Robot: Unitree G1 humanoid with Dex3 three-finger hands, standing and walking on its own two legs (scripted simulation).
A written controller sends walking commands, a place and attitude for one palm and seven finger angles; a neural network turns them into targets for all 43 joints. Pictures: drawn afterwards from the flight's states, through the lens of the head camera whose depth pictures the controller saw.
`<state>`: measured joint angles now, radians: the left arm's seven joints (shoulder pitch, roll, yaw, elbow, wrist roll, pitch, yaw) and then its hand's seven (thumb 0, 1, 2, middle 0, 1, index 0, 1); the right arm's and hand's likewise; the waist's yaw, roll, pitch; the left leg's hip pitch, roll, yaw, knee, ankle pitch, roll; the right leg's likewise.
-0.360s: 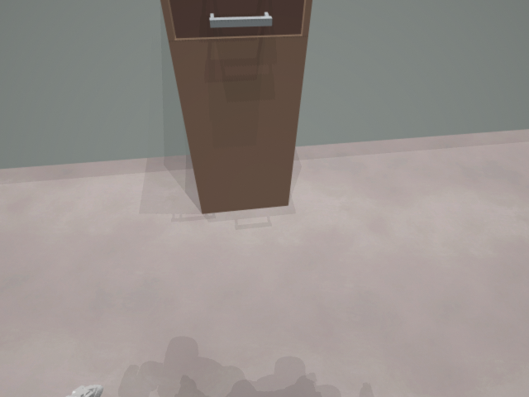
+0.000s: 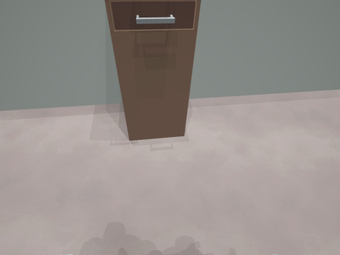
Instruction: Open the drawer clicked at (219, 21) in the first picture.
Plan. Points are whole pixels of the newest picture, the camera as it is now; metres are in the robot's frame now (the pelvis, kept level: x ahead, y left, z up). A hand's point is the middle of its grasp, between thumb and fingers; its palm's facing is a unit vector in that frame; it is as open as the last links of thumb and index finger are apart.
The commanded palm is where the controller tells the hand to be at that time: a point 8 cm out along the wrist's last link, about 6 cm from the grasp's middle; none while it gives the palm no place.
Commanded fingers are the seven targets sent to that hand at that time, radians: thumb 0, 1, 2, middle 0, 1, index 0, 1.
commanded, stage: stand and wait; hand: left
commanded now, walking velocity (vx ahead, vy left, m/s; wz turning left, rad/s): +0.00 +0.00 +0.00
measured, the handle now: (155, 18) +1.06 +0.15 +0.13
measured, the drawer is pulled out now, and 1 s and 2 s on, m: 0.00 0.00 0.00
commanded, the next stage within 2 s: look at it before walking up in 0.48 s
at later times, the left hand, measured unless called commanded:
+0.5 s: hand out of the picture +0.05 +0.24 -0.15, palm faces -0.01 -0.94 -0.34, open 7.4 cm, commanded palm none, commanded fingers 0.00 0.90 0.90 -0.20 -0.30 -0.20 -0.30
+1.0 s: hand out of the picture +0.05 +0.23 -0.15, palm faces -0.02 -0.94 -0.34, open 7.4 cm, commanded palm none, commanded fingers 0.00 0.90 0.90 -0.20 -0.30 -0.20 -0.30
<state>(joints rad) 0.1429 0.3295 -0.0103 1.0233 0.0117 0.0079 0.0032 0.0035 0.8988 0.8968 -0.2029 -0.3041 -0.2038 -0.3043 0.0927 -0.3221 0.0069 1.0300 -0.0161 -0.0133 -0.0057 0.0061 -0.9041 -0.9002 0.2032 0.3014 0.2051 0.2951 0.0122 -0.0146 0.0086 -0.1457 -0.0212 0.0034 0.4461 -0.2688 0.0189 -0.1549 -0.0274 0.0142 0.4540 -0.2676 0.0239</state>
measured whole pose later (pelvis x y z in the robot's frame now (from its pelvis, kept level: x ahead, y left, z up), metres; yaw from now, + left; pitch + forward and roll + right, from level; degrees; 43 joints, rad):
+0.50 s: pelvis -0.02 -0.01 +0.00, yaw +0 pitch -2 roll +0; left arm 0.15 0.34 -0.01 1.09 0.01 0.00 0.00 0.00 0.90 0.90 -0.20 -0.30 -0.20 -0.30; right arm 0.14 -0.34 0.01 1.11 -0.01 -0.01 0.00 0.01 -0.91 -0.90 0.20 0.30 0.20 0.29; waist 0.00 0.00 0.02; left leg -0.14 -0.01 0.00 0.39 -0.21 0.00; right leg -0.15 -0.01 0.01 0.41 -0.22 0.01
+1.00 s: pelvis -0.02 -0.02 +0.00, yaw +0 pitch -2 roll +0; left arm 0.15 0.34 -0.01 1.09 0.01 0.00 0.00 0.00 0.90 0.90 -0.20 -0.30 -0.20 -0.30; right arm 0.13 -0.34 0.01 1.12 -0.01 -0.01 0.00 0.01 -0.91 -0.90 0.20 0.30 0.20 0.29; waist 0.01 0.00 0.03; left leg -0.14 0.00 -0.01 0.37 -0.20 -0.01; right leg -0.15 0.00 0.00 0.39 -0.20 0.00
